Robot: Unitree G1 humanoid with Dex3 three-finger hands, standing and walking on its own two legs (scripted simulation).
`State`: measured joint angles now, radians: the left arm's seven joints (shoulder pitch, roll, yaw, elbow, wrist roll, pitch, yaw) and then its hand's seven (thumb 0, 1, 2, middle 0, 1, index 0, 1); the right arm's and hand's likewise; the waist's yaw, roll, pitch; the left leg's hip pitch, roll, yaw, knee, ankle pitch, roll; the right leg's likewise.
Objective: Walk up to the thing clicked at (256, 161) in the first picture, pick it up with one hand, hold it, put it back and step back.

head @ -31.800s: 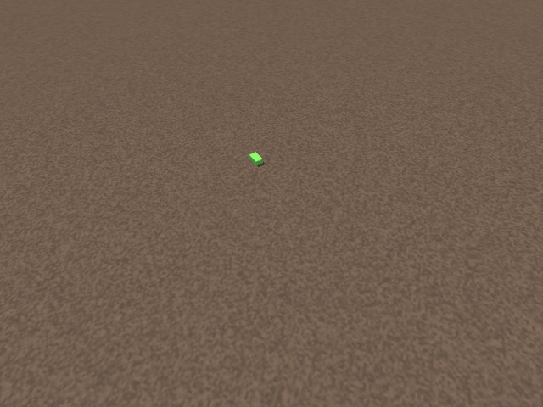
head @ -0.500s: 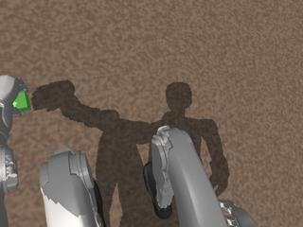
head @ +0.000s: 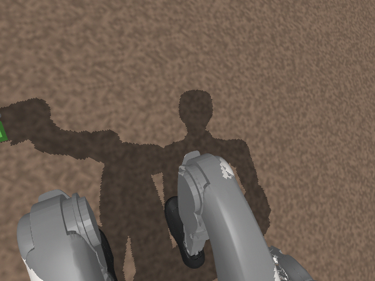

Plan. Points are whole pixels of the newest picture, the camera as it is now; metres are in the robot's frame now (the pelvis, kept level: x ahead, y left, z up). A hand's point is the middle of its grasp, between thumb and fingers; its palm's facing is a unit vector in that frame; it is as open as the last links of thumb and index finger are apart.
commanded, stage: rest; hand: left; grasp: from above
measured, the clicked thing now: out of the picture +0.46 +0.33 -0.24
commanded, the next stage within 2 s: open in 1.28 s
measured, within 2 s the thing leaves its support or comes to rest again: rests again in 0.78 s
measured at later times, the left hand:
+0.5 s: hand out of the picture +0.45 +0.32 -0.23, palm faces -0.44 -0.14 -0.89, open 7.2 cm
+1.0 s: hand out of the picture +0.45 +0.32 -0.25, palm faces -0.44 -0.14 -0.89, open 7.2 cm
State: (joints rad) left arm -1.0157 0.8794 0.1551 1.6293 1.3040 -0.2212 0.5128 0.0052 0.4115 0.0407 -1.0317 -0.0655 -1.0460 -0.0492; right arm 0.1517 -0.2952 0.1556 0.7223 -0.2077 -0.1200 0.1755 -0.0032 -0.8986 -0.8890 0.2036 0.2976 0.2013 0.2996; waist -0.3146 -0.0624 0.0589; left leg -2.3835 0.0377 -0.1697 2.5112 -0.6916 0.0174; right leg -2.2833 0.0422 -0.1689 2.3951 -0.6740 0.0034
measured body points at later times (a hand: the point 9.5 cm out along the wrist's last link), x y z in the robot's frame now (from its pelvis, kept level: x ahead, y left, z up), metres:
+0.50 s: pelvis +0.00 +0.00 -0.01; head +0.27 +0.11 +0.34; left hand +0.47 +0.33 -0.18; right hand +0.04 -0.26 -0.07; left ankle +0.07 +0.12 -0.27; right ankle +0.10 -0.11 -0.27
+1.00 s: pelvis +0.00 +0.01 -0.01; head +0.28 +0.12 +0.33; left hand +0.47 +0.32 -0.20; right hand +0.04 -0.25 -0.07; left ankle +0.07 +0.12 -0.27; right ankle +0.10 -0.11 -0.27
